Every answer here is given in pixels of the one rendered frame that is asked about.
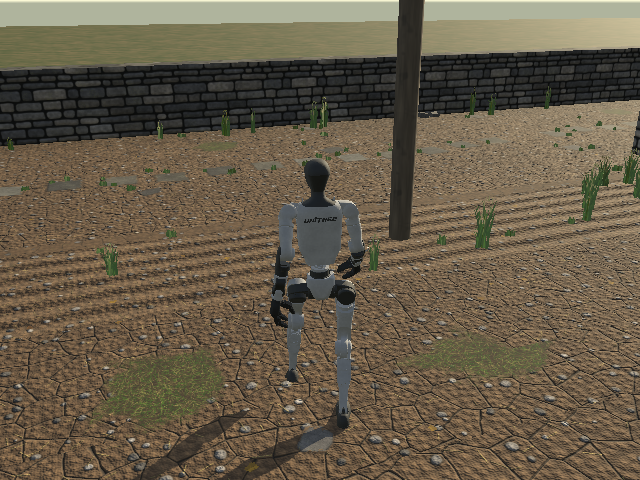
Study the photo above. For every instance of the left robot hand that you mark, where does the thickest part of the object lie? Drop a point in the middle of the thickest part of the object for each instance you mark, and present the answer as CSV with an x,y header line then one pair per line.
x,y
276,313

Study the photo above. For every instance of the right robot foot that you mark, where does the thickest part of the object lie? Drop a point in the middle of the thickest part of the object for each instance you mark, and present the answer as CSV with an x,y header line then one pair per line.
x,y
343,419

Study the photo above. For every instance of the robot left upper arm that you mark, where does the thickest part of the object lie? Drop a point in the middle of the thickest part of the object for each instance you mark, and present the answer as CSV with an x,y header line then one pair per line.
x,y
287,213

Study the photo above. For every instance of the right robot forearm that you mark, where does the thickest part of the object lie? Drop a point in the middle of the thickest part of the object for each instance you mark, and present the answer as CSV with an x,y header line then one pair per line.
x,y
357,258

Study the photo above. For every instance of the humanoid robot torso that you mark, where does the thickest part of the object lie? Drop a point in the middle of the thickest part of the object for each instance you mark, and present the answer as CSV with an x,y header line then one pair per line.
x,y
319,231

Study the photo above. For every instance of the left robot forearm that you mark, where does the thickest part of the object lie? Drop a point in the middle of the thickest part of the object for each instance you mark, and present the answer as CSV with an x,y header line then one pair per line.
x,y
280,277

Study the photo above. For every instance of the right robot hand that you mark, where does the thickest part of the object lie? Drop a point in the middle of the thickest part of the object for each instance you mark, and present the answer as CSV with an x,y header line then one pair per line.
x,y
347,265

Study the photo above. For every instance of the robot right upper arm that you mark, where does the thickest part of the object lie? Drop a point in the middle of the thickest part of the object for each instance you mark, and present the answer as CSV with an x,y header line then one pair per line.
x,y
350,211

